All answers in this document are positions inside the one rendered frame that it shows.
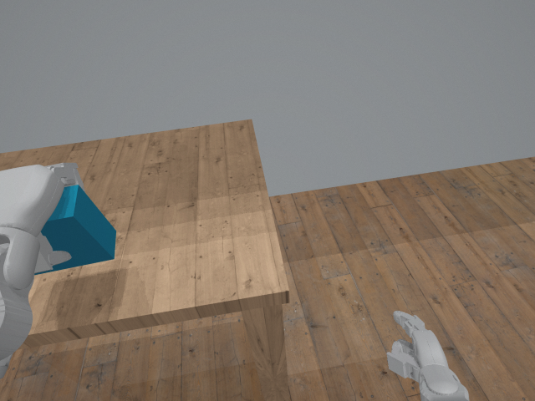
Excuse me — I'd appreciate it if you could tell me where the sponge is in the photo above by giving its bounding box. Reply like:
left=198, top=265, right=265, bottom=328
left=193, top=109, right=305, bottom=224
left=34, top=185, right=116, bottom=275

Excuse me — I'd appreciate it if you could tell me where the table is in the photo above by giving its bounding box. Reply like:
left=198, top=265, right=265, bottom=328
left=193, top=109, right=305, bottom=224
left=0, top=119, right=290, bottom=401

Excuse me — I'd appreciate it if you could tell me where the right robot hand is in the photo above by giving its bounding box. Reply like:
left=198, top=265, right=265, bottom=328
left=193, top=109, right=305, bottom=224
left=387, top=311, right=449, bottom=382

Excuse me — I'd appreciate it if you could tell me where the robot left forearm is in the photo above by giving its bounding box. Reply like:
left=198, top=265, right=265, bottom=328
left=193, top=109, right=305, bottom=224
left=0, top=226, right=40, bottom=379

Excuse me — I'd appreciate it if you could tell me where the left robot hand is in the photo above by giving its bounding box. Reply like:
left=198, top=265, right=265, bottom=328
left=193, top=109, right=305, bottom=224
left=0, top=163, right=85, bottom=274

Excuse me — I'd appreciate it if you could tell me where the robot right forearm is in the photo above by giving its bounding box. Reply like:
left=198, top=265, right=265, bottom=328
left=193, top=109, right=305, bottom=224
left=419, top=364, right=470, bottom=401

